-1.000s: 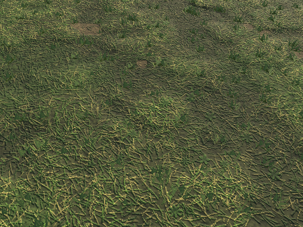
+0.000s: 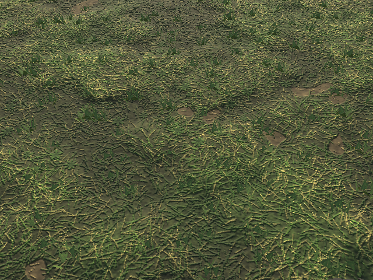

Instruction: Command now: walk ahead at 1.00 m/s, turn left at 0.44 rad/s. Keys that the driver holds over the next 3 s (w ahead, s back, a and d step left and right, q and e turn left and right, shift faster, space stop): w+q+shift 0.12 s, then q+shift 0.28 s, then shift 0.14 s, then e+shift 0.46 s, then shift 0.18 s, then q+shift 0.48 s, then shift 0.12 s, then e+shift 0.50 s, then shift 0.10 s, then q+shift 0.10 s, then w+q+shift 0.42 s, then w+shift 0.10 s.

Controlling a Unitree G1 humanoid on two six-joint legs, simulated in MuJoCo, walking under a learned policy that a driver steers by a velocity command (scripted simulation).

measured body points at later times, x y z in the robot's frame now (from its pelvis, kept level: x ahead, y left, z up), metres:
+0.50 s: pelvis +0.40 +0.04 +0.00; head +0.44 +0.07 +0.45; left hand +0.56 +0.35 -0.05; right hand +0.59 -0.21 -0.11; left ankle +0.36 +0.09 -0.73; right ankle +0.64 -0.02 -0.70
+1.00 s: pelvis +0.52 +0.07 +0.01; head +0.55 +0.09 +0.45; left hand +0.56 +0.39 -0.10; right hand +0.74 -0.16 -0.09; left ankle +0.50 +0.18 -0.73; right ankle +0.63 -0.01 -0.70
